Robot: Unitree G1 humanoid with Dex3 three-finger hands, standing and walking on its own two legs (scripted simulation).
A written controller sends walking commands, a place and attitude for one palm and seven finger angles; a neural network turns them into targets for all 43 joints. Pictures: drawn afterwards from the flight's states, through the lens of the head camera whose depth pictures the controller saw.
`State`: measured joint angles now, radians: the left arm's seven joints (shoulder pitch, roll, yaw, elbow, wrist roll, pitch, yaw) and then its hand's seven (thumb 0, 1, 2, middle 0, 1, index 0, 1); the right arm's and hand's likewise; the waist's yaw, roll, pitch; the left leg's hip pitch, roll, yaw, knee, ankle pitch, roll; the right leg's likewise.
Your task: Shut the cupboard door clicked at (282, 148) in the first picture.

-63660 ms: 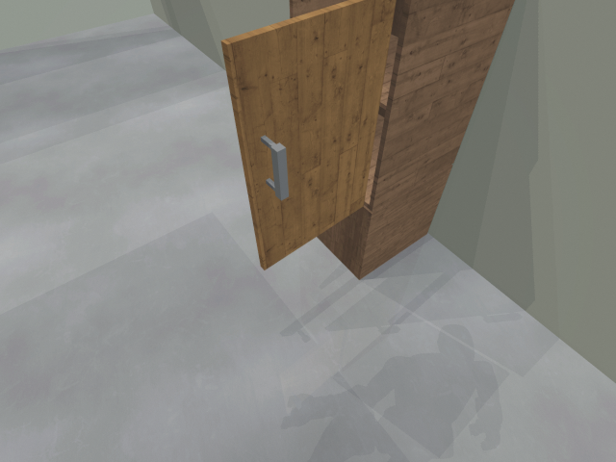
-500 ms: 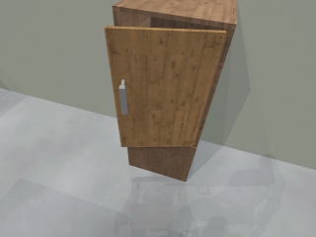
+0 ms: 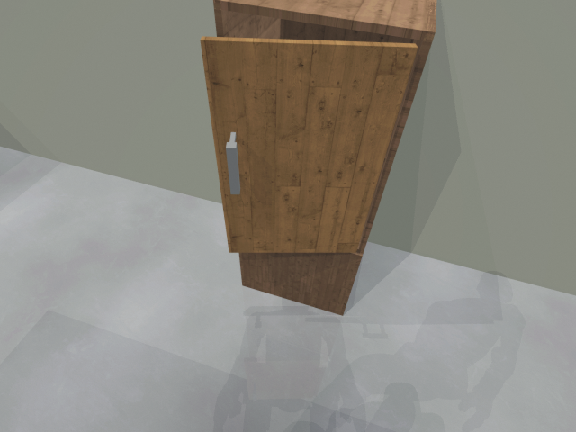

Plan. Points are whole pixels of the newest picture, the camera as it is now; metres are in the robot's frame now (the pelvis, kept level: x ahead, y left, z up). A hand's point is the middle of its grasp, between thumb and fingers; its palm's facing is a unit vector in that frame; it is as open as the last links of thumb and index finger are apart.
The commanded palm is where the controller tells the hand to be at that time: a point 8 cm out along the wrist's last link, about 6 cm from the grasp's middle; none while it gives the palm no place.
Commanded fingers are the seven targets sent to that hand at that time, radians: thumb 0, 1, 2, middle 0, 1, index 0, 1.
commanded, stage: come to a stop and stand still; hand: left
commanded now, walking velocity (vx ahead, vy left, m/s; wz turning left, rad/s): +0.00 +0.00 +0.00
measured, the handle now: (234, 163) +0.63 +0.16 +0.00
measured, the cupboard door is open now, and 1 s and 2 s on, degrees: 19 19 19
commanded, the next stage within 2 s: look again from close up in 1.02 s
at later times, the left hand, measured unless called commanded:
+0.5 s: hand out of the picture -0.02 +0.18 -0.20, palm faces +0.04 -0.99 -0.14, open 7.3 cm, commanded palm none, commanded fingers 0.00 0.90 0.90 -0.20 -0.30 -0.20 -0.30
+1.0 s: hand out of the picture -0.11 +0.15 -0.17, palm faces +0.02 -0.99 -0.13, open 7.3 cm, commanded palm none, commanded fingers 0.00 0.90 0.90 -0.20 -0.30 -0.20 -0.30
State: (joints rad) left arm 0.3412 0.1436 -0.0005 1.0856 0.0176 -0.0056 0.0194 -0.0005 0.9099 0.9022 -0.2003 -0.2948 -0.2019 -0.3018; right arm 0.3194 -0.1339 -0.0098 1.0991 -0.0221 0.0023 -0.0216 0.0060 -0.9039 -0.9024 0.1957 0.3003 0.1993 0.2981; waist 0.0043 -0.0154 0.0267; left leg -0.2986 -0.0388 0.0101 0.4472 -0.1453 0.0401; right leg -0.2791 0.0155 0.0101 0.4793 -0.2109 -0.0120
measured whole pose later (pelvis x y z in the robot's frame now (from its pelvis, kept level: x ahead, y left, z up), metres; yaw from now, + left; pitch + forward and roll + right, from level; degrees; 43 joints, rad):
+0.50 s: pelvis -0.05 +0.01 -0.02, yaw +0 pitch -4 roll -1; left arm 0.27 0.15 0.05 1.07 0.02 0.05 0.02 0.00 0.91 0.90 -0.20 -0.29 -0.20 -0.30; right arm 0.36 -0.12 -0.03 1.07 -0.03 0.00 -0.04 0.00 -0.91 -0.90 0.19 0.30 0.20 0.30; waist -0.02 -0.04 0.03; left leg -0.38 -0.04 0.02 0.61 -0.16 0.06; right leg -0.46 0.02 0.02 0.86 -0.36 -0.02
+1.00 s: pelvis -0.09 +0.00 +0.00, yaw -2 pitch +0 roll +0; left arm 0.33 0.12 -0.01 1.11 0.01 -0.01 0.02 0.00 0.91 0.90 -0.20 -0.29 -0.20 -0.30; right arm 0.32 -0.14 0.00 1.12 -0.02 -0.01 -0.04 0.01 -0.91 -0.90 0.19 0.30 0.20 0.30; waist 0.02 -0.02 0.05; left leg -0.23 0.00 -0.02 0.42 -0.19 -0.01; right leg -0.19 0.03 -0.02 0.44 -0.25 -0.04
